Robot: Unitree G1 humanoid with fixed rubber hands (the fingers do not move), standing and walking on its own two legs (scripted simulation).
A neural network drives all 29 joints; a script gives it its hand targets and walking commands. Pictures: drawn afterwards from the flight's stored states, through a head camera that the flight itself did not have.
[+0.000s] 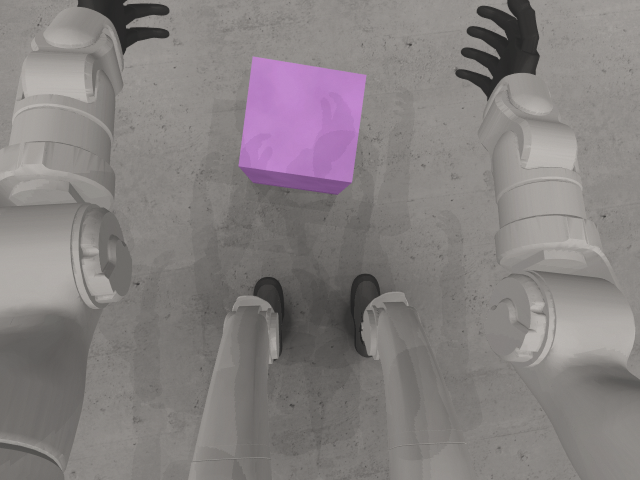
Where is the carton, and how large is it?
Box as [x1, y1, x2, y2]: [239, 57, 365, 194]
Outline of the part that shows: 253,57 239,158 240,168 253,182 337,194 351,182 365,75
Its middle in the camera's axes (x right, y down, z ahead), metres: -0.04 -0.22 +0.84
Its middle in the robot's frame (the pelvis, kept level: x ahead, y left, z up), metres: +0.56 +0.01 -0.53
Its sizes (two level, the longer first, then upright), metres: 0.210 0.200 0.250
